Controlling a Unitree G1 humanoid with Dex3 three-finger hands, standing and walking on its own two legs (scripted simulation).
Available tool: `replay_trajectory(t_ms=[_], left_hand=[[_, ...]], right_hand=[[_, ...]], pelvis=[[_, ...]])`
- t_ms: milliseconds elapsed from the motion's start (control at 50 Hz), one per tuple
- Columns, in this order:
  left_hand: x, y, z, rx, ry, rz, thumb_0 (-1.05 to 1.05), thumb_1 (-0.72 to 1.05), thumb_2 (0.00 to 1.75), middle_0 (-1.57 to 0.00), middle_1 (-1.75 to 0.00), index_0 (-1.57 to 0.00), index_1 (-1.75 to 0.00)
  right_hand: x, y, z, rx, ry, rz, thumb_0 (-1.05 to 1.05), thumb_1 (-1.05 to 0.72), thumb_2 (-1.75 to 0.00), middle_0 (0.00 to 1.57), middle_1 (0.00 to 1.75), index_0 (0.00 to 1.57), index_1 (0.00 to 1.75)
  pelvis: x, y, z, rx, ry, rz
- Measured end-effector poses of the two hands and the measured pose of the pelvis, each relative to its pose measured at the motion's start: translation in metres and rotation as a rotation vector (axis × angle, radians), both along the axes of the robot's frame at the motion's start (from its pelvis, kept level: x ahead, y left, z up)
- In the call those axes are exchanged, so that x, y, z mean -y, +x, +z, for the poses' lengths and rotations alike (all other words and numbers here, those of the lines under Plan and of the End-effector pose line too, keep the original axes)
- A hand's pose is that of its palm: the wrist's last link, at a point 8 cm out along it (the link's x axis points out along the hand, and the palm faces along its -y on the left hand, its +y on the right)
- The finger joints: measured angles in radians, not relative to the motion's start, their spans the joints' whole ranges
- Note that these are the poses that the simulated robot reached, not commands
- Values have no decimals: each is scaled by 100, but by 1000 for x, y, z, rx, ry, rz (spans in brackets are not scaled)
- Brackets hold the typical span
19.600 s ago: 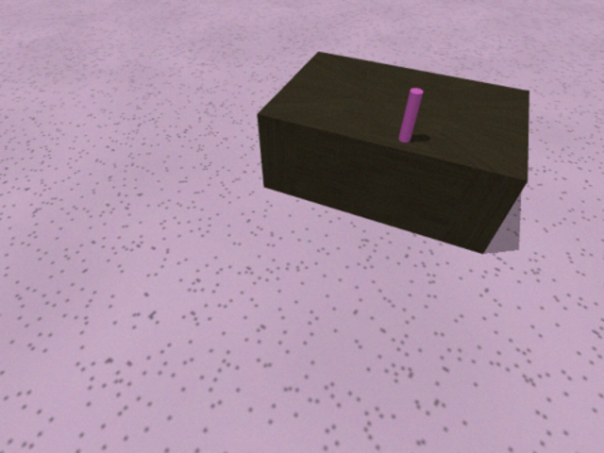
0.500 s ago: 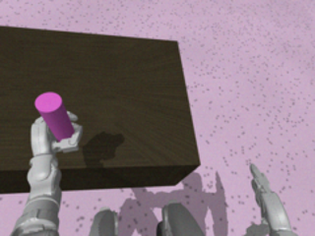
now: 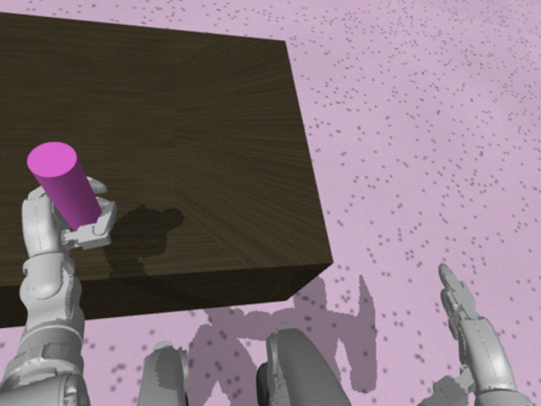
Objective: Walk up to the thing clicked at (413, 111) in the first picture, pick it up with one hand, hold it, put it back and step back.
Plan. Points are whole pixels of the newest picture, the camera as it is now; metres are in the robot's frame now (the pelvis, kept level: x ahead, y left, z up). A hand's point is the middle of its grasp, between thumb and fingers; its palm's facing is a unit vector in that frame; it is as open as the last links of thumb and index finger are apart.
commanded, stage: lower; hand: left
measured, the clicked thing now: (77, 202) +0.43 +0.21 +0.00
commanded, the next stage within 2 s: loosen in 1.12 s
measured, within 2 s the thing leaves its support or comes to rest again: rests again in 1.02 s
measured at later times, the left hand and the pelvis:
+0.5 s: hand (102, 228) +0.43 +0.20 -0.10, palm faces +0.16 -0.99 -0.03, open 6.2 cm; pelvis +0.00 +0.00 -0.03, yaw -1 degrees
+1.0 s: hand (108, 235) +0.43 +0.20 -0.13, palm faces +0.15 -0.99 -0.03, open 6.2 cm; pelvis -0.01 +0.00 -0.05, yaw -1 degrees
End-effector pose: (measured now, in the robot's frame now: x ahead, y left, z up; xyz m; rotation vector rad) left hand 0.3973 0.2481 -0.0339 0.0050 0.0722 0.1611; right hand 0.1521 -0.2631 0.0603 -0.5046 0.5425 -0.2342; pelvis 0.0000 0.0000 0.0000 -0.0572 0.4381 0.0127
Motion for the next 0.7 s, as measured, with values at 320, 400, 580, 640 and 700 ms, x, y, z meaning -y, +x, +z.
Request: replay_trajectory(t_ms=[320, 400, 580, 640, 700], left_hand=[[-2, 2, -33, -41, 5, 2, -4, 1, 118, -94, -113, -99, -114], [-2, 1, -47, -44, 6, 2, -4, 1, 117, -94, -113, -98, -114], [-3, 3, -67, -30, 10, -2, -4, 1, 117, -94, -113, -98, -114], [-3, 4, -70, -29, 14, -3, -4, 1, 117, -94, -113, -98, -114], [-4, 4, -74, -35, 18, -4, -4, 1, 117, -93, -113, -98, -114]], right_hand=[[-1, 6, -7, -2, -25, 16, -1, 53, -5, 7, 5, 6, 5], [-2, 7, -9, -3, -42, 26, -1, 53, -5, 7, 5, 6, 5], [-3, 6, -12, -4, -83, 30, -1, 52, -5, 7, 5, 6, 5], [-3, 4, -13, 1, -87, 27, -1, 52, -5, 7, 5, 6, 5], [-3, 3, -14, 4, -91, 24, -1, 52, -5, 7, 5, 6, 5]], pelvis=[[1, 3, -14, -43, -4, -4], [0, 2, -21, -56, -6, -5], [-2, 0, -35, -80, -16, -8], [-2, -1, -38, -84, -18, -10], [-3, -2, -41, -89, -19, -12]])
